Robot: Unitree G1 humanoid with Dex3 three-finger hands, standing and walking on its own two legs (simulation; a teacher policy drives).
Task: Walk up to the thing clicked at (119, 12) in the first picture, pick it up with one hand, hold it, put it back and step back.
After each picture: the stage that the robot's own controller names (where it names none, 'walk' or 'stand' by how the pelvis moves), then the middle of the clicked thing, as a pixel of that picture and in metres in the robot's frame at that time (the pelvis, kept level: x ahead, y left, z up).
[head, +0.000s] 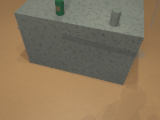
stand; (115, 17) +1.01 -0.25 -0.12
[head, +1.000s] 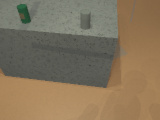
walk; (85, 19) +0.92 +0.02 -0.09
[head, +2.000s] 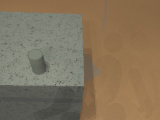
walk; (37, 62) +0.51 +0.23 -0.10
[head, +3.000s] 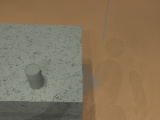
walk; (34, 77) +0.46 +0.22 -0.11
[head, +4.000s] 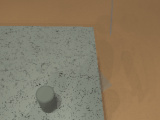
stand; (47, 99) +0.32 +0.13 -0.10
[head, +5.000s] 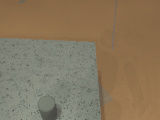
stand; (48, 109) +0.31 +0.14 -0.12
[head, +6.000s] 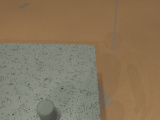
stand; (47, 113) +0.30 +0.15 -0.12
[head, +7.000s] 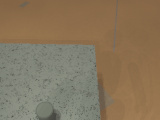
stand; (46, 115) +0.29 +0.15 -0.13
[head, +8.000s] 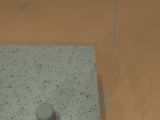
stand; (46, 116) +0.29 +0.15 -0.13
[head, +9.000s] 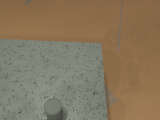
rise first; (54, 112) +0.30 +0.13 -0.12
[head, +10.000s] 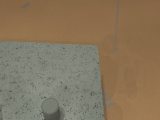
go down; (51, 112) +0.31 +0.12 -0.12
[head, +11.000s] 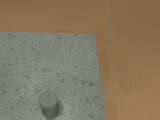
go down; (49, 105) +0.31 +0.11 -0.08
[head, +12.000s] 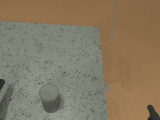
close in; (50, 98) +0.32 +0.11 -0.06
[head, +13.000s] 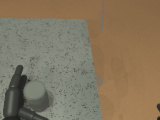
go down; (37, 97) +0.32 +0.13 -0.03
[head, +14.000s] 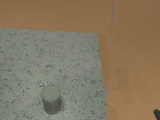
go down; (51, 100) +0.33 +0.11 -0.06
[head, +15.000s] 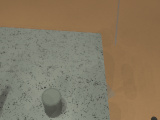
close in; (52, 103) +0.32 +0.11 -0.06
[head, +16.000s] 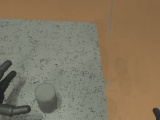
lift; (46, 98) +0.32 +0.12 -0.04
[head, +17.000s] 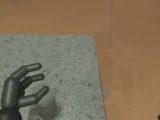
close; (47, 106) +0.31 +0.13 -0.06
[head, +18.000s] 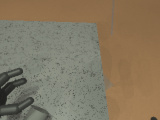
go down; out of the picture +0.24 +0.16 -0.07
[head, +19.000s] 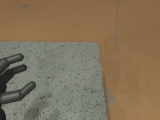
go down; out of the picture +0.10 +0.36 -0.71
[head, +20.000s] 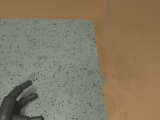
close in; out of the picture +0.12 +0.34 -0.67
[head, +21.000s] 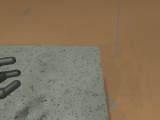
lift; out of the picture +0.08 +0.34 -0.70
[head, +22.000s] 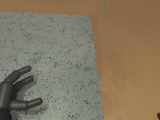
rise first; out of the picture +0.11 +0.33 -0.67
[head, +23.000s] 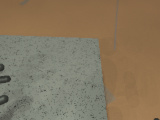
close in; out of the picture +0.10 +0.32 -0.70
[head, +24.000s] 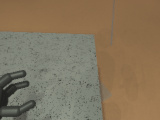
close; out of the picture +0.07 +0.33 -0.69
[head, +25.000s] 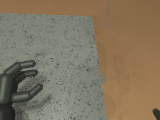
close; out of the picture +0.09 +0.31 -0.65
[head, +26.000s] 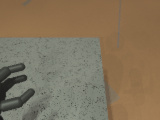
close; out of the picture +0.06 +0.31 -0.70
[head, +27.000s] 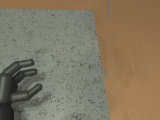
close; out of the picture +0.07 +0.29 -0.65
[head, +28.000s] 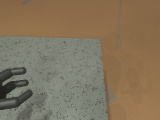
hold; out of the picture +0.05 +0.30 -0.70
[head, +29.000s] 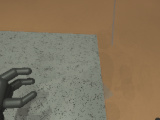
close; out of the picture +0.06 +0.29 -0.70
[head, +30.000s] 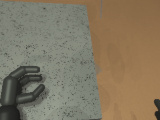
hold; out of the picture +0.07 +0.29 -0.65
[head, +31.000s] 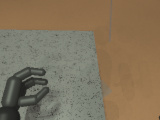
close; out of the picture +0.04 +0.28 -0.68
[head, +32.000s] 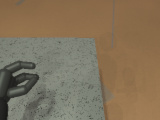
close; out of the picture +0.05 +0.28 -0.71
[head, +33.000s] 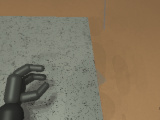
close; out of the picture +0.06 +0.28 -0.65
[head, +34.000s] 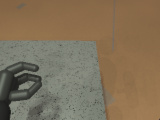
close; out of the picture +0.03 +0.27 -0.70
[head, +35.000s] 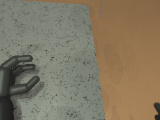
close; out of the picture +0.05 +0.26 -0.64
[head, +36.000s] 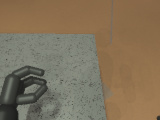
close; out of the picture +0.02 +0.26 -0.69
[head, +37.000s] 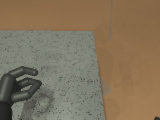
close; out of the picture +0.03 +0.26 -0.70
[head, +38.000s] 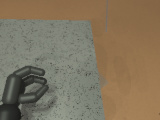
close; out of the picture +0.03 +0.25 -0.66
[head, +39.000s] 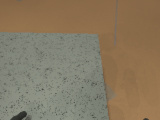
stand; out of the picture +0.02 +0.25 -0.68
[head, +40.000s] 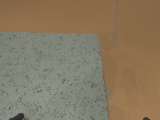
stand; out of the picture +0.01 +0.24 -0.67
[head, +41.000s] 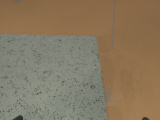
stand; out of the picture +0.00 +0.24 -0.67
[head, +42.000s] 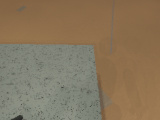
stand; out of the picture +0.01 +0.24 -0.74
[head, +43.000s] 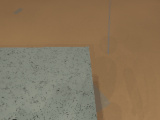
stand; out of the picture +0.00 +0.25 -0.75
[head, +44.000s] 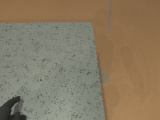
walk; out of the picture +0.03 +0.22 -0.74
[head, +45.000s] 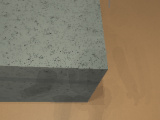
walk; out of the picture +0.21 +0.18 -0.72
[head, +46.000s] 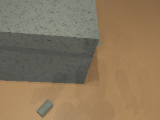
walk; (45, 108) +0.45 +0.19 -0.73
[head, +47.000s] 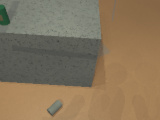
stand; (54, 107) +0.58 +0.20 -0.73
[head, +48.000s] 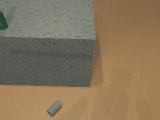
stand; (54, 108) +0.60 +0.22 -0.75
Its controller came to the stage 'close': yes
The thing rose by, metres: 0.01
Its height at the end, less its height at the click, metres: -0.62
